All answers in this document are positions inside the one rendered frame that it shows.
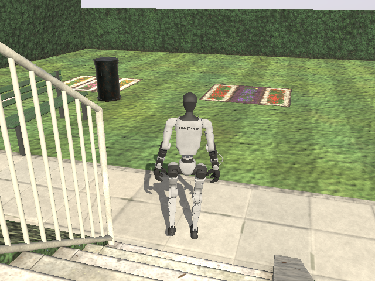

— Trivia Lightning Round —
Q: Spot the right robot hand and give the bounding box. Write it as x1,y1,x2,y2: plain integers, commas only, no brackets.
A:
206,169,220,183

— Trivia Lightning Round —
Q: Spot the right robot forearm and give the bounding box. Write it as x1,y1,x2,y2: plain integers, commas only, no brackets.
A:
209,143,219,170

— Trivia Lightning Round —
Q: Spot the left robot hand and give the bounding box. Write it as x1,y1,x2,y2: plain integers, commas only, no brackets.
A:
154,167,168,182

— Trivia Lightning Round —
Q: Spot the right robot upper arm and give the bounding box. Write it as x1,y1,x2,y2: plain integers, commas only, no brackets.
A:
201,119,215,152

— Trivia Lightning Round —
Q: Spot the left robot upper arm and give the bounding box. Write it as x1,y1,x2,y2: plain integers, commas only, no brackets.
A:
161,118,177,150

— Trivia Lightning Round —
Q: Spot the robot head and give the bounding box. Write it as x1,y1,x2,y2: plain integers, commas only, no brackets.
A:
179,92,199,121

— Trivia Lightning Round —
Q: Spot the left robot forearm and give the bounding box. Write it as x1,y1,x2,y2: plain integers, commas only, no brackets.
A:
155,141,167,169

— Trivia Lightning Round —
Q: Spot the robot left thigh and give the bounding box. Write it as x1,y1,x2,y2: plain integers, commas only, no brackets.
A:
168,162,179,198

